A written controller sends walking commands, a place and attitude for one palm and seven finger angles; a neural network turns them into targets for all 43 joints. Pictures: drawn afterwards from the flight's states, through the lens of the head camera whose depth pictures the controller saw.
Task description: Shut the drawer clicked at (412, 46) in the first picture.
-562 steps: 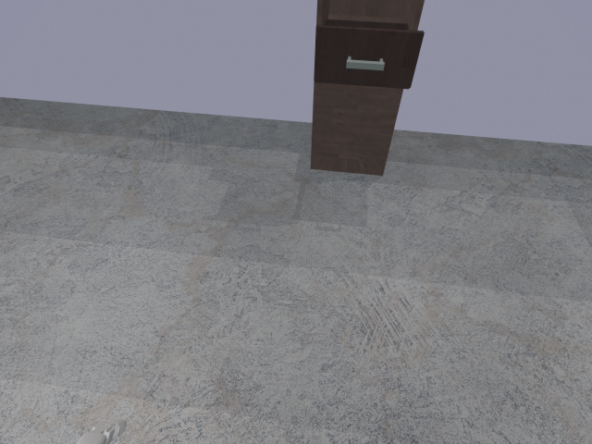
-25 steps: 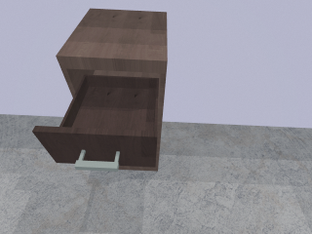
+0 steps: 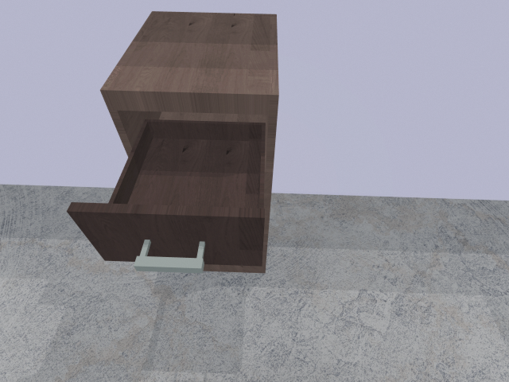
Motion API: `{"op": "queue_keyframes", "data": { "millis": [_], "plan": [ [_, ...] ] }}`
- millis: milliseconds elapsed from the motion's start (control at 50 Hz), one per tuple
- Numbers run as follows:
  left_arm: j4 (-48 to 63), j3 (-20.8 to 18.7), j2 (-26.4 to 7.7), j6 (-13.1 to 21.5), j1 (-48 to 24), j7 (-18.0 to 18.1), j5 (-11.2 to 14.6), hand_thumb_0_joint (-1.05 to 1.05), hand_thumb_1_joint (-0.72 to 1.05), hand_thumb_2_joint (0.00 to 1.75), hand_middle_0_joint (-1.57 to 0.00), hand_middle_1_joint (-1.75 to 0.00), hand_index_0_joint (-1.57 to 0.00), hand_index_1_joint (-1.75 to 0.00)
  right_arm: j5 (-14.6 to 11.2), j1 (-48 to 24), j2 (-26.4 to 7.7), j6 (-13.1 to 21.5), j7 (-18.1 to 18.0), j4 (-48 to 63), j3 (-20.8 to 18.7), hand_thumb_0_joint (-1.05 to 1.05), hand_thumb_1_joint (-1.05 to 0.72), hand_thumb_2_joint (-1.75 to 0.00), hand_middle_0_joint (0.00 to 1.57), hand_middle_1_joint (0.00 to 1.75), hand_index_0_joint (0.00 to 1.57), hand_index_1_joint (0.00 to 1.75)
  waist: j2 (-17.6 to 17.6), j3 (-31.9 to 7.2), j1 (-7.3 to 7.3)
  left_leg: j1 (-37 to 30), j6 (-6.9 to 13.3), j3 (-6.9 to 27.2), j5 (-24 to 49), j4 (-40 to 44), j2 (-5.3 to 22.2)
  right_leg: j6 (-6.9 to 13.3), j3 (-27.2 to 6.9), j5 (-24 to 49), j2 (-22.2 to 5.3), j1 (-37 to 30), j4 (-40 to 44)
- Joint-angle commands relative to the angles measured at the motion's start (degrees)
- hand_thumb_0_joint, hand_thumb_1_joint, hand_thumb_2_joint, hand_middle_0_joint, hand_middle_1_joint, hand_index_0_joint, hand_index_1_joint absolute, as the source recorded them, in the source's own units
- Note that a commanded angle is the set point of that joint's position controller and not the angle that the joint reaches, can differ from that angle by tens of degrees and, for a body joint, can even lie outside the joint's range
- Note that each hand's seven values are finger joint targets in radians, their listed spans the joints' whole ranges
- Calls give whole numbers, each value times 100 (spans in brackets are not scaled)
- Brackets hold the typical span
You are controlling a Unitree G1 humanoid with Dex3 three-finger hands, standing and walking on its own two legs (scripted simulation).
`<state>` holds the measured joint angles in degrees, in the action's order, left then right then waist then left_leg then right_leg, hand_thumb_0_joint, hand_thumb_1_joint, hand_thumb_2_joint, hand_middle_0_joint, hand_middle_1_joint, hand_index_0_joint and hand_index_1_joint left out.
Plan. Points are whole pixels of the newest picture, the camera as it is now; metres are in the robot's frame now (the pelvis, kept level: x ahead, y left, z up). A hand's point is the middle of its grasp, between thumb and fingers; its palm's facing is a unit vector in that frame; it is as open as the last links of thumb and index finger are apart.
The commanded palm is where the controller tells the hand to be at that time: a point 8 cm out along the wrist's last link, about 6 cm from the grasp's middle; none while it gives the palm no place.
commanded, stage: come to a stop and stand still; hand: left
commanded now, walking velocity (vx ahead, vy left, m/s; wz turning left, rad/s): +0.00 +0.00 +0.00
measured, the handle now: (172, 255) +0.34 +0.17 -0.04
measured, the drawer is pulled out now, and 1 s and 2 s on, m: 0.29 0.29 0.29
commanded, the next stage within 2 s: look again from close up in 0.60 s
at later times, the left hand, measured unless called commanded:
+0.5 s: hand out of the picture -0.11 +0.18 -0.17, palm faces +0.03 -0.98 -0.18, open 7.4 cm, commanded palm none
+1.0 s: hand out of the picture -0.07 +0.14 -0.18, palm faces +0.01 -0.99 -0.13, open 7.4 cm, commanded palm none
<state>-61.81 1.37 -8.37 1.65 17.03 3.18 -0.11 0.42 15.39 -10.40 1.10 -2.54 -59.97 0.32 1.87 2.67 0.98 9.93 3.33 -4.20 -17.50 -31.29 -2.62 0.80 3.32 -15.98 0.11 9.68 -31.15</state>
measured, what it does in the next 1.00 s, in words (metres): stands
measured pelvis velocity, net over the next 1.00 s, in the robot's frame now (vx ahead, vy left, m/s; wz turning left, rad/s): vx -0.05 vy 0.00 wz -0.01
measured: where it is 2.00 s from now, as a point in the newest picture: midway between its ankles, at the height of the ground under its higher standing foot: outside the picture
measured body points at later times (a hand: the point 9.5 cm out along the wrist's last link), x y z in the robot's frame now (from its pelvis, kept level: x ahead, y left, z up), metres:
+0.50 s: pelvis -0.07 +0.02 +0.00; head -0.07 +0.01 +0.45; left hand -0.11 +0.23 -0.16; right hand -0.08 -0.21 -0.16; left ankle -0.05 +0.05 -0.74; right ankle -0.05 -0.12 -0.74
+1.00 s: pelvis -0.05 +0.00 +0.00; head -0.05 +0.00 +0.45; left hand -0.07 +0.19 -0.16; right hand -0.06 -0.21 -0.16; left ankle -0.05 +0.05 -0.74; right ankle -0.05 -0.12 -0.74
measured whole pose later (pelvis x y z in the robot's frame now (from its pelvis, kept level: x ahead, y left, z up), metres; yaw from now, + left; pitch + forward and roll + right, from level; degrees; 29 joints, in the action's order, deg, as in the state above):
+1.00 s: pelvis -0.05 +0.00 +0.00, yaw +0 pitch -1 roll +0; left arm -63.8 2.4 -5.5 1.0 19.6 2.7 -0.6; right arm 0.2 17.2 -7.1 1.4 -1.6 -65.7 1.5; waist -0.6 1.0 0.0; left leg 9.1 5.5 -4.8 -11.9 -21.9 -4.3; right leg 0.2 0.8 -13.2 -0.3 10.1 -24.7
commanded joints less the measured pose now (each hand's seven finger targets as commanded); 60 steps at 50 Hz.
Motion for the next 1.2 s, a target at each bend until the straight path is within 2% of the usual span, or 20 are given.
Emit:
{"op": "queue_keyframes", "data": {
  "millis": [0,20,40,60,80,100,120,140,160,220,260,320,400,480,640,700,780,880,1000,1180],
  "plan": [
    [282,-83,-534,-25,307,14,-33,0,90,90,-20,-30,-20,-30,15,369,-491,-7,34,209,-67,0,-90,-90,20,30,20,30,-421,147,-16,165,-68,723,1790,594,873,257,-646,1804,-668,87,464],
    [291,-81,-559,-26,330,5,-32,0,90,90,-20,-30,-20,-30,13,390,-477,-8,43,216,-46,0,-90,-90,20,30,20,30,-441,279,-25,245,-55,793,1564,723,855,270,-703,1532,-645,147,542],
    [292,-83,-570,-32,342,-2,-29,0,90,90,-20,-30,-20,-30,37,455,-467,6,43,193,-40,0,-90,-90,20,30,20,30,-173,245,-32,139,-44,848,2025,794,856,294,-686,1603,-607,113,460],
    [308,-87,-579,-44,421,9,-20,0,90,90,-20,-30,-20,-30,50,557,-513,37,25,165,-18,0,-90,-90,20,30,20,30,-3,28,-35,-17,-28,953,2842,721,864,303,-658,1655,-540,-36,310],
    [312,-92,-624,-86,406,16,-26,0,90,90,-20,-30,-20,-30,41,556,-556,61,31,123,-23,0,-90,-90,20,30,20,30,375,-118,-60,-139,-67,1005,3632,737,881,236,-502,1431,-502,-134,181],
    [293,-115,-621,-107,417,26,-7,0,90,90,-20,-30,-20,-30,35,480,-614,47,22,116,-28,0,-90,-90,20,30,20,30,96,-241,-99,-245,-6,1035,3608,742,994,198,-450,916,-414,-160,221],
    [305,-97,-564,-133,395,18,4,0,90,90,-20,-30,-20,-30,26,404,-664,40,22,151,-32,0,-90,-90,20,30,20,30,-31,-123,-119,-151,43,1083,2925,898,1044,178,-455,383,-389,-93,354],
    [317,-90,-572,-154,346,-4,-7,0,90,90,-20,-30,-20,-30,27,340,-636,46,33,170,-33,0,-90,-90,20,30,20,30,80,46,-145,-42,75,1129,2491,1060,1028,160,-435,211,-395,-12,417],
    [323,-91,-573,-171,348,-16,-17,0,90,90,-20,-30,-20,-30,28,293,-636,29,43,193,-30,0,-90,-90,20,30,20,30,-28,288,-154,191,86,1178,1740,1222,998,154,-459,9,-410,56,531],
    [354,-93,-565,-194,330,-67,-77,0,90,90,-20,-30,-20,-30,38,275,-689,-35,121,221,-55,0,-90,-90,20,30,20,30,-261,937,-132,957,65,1408,-1076,1944,939,189,-524,-486,-418,356,666],
    [383,-114,-568,-204,444,-88,-108,0,90,90,-20,-30,-20,-30,51,260,-741,-58,148,235,-90,0,-90,-90,20,30,20,30,-94,967,-164,1193,85,1520,-1698,2202,977,179,-459,-563,-350,362,544],
    [353,-126,-503,-203,687,-93,-139,0,90,90,-20,-30,-20,-30,41,219,-730,-74,169,236,-119,0,-90,-90,20,30,20,30,-156,750,-228,1301,144,1521,-1960,2232,993,141,-422,-593,-308,265,458],
    [300,-130,-444,-155,787,-99,-114,0,90,90,-20,-30,-20,-30,37,327,-637,-74,161,147,-115,0,-90,-90,20,30,20,30,-225,398,-180,898,128,1422,-1619,2065,916,165,-563,-643,-345,391,662],
    [211,-107,-372,-94,825,-93,-99,0,90,90,-20,-30,-20,-30,21,470,-535,-38,151,9,-93,0,-90,-90,20,30,20,30,-276,271,-121,616,107,1365,-1178,1933,876,182,-709,-489,-411,513,850],
    [-41,-35,-278,-31,955,-68,-73,0,90,90,-20,-30,-20,-30,-12,630,-374,8,132,-266,-32,0,-90,-90,20,30,20,30,-352,377,-68,374,64,1236,-500,1833,849,190,-787,-71,-473,617,1025],
    [-105,-12,-217,-17,1019,-56,-67,0,90,90,-20,-30,-20,-30,-14,635,-340,30,123,-338,-16,0,-90,-90,20,30,20,30,-247,389,-74,332,47,1197,-359,1812,840,179,-797,65,-489,614,1033],
    [-139,-6,-204,9,1014,-42,-54,0,90,90,-20,-30,-20,-30,-26,632,-258,81,104,-398,11,0,-90,-90,20,30,20,30,-299,162,-82,83,43,1011,409,1592,806,162,-808,557,-549,419,1048],
    [-114,-6,-193,16,898,-22,-48,0,90,90,-20,-30,-20,-30,-28,652,-200,100,91,-472,34,0,-90,-90,20,30,20,30,-374,222,-72,51,24,908,917,1454,787,154,-820,780,-569,354,1050],
    [-96,-17,-236,2,818,-14,-34,0,90,90,-20,-30,-20,-30,-25,630,-173,104,80,-518,47,0,-90,-90,20,30,20,30,-228,250,-96,21,8,895,1097,1447,793,145,-802,826,-572,257,1067],
    [-76,-29,-271,2,775,-18,-28,0,90,90,-20,-30,-20,-30,-25,627,-198,117,63,-537,50,0,-90,-90,20,30,20,30,-277,118,-104,-171,14,857,1501,1392,824,138,-795,1098,-594,109,1080]
  ]
}}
